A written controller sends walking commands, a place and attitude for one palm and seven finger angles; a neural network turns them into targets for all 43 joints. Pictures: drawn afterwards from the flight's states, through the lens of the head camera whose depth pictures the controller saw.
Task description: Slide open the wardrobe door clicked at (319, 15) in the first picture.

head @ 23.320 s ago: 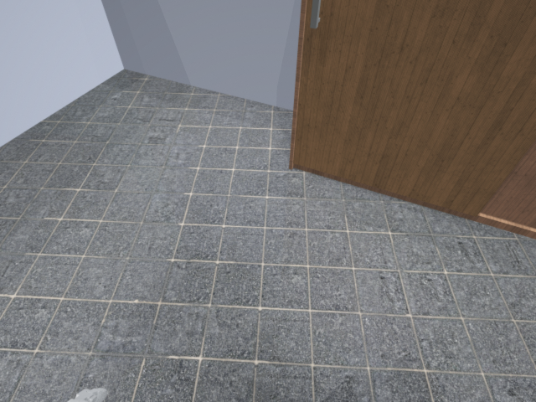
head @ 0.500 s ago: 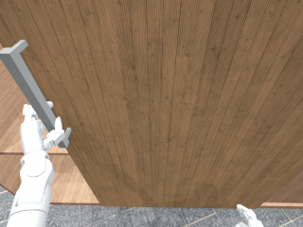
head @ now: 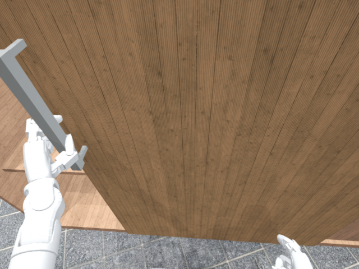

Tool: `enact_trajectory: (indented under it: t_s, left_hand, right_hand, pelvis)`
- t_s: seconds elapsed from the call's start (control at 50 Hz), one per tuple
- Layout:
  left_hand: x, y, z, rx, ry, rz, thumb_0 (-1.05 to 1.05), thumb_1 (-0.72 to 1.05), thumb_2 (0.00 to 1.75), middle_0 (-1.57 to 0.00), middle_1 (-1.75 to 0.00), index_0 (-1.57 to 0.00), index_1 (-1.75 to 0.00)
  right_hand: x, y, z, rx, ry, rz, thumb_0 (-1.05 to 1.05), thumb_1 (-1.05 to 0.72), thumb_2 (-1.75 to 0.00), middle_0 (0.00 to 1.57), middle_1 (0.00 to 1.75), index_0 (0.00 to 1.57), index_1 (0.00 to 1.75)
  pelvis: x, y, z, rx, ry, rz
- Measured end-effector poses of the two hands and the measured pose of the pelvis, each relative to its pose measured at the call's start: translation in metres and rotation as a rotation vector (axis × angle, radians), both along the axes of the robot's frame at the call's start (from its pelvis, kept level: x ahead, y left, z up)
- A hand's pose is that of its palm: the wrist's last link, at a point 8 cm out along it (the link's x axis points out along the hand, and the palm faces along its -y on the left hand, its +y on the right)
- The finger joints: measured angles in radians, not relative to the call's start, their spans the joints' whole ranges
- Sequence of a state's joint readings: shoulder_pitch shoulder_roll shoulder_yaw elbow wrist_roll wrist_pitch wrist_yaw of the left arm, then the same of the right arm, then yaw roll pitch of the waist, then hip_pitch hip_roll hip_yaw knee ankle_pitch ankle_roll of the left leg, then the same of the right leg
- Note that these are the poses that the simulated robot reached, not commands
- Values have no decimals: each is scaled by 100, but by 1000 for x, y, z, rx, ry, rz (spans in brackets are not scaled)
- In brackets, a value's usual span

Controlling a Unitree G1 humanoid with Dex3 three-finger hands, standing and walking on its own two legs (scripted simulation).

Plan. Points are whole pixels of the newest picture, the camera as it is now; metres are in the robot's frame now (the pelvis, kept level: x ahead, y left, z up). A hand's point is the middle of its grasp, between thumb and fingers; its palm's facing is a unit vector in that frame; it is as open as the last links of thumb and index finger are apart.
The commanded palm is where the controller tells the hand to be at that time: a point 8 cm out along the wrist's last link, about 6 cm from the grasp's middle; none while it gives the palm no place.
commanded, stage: stop walking and hold the door there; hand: left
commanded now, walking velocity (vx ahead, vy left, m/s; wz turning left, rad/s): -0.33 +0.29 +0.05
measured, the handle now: (54, 117) +0.35 +0.31 +0.17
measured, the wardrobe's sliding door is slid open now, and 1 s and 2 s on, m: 0.44 0.44 0.44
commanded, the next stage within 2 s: none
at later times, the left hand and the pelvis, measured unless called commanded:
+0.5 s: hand (68, 153) +0.29 +0.27 +0.12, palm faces +0.34 -0.94 -0.09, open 6.9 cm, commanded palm +0.26 +0.27 +0.10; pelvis -0.05 +0.08 -0.01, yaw +0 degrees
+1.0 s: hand (64, 154) +0.29 +0.28 +0.12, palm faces +0.13 -0.99 -0.07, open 6.1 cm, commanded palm +0.27 +0.30 +0.10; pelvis -0.06 +0.14 +0.01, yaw +1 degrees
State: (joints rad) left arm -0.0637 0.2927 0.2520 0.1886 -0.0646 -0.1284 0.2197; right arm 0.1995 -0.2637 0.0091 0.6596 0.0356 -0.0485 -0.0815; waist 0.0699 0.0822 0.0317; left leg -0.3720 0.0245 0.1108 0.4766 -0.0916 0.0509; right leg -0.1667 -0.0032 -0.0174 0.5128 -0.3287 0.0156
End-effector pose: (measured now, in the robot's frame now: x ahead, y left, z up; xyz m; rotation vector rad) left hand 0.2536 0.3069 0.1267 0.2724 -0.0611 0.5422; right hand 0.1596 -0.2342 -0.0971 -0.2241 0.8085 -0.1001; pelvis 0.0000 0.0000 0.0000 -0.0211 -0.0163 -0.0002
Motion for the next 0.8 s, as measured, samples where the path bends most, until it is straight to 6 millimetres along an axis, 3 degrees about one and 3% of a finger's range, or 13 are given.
enact_trajectory:
  t_s: [0.12, 0.24, 0.42, 0.58, 0.7, 0.8]
  left_hand:
    - [1, 5, -4, 17, -42, -52, -9, 66, 84, -33, -136, -8, -130]
    - [3, 8, -7, -33, -96, -121, -7, 67, 84, -36, -138, -8, -129]
    - [2, 10, -1, -125, -30, -165, -3, 71, 80, -28, -135, -11, -131]
    - [7, 14, -10, -159, -121, -302, -2, 76, 83, -37, -138, -10, -132]
    - [8, 16, -4, -175, -45, -348, -1, 76, 83, -33, -139, -18, -135]
    - [8, 19, -1, -205, -4, -374, 1, 76, 81, -32, -140, -23, -137]
  right_hand:
    - [10, -1, -1, -48, -3, -14, 1, -90, -90, 20, 30, 20, 30]
    - [10, 30, 3, -57, -32, 10, 1, -90, -90, 20, 30, 20, 30]
    - [-25, 95, 16, 40, -29, 77, 1, -90, -90, 20, 30, 20, 30]
    - [-56, 108, -10, -8, 44, 24, 1, -90, -90, 20, 30, 21, 30]
    - [-79, 129, 5, -6, 110, -6, 1, -90, -90, 20, 30, 20, 30]
    - [-77, 145, 20, -11, 112, 28, 1, -90, -90, 20, 30, 20, 30]
  pelvis:
    - [-6, 16, -9, 2, -12, 14]
    - [-22, 39, -14, 4, -17, 10]
    - [-38, 62, 6, -20, -3, 14]
    - [-46, 97, -18, -8, -36, 7]
    - [-53, 116, 5, -38, -40, -10]
    - [-54, 126, 17, -71, -26, 28]
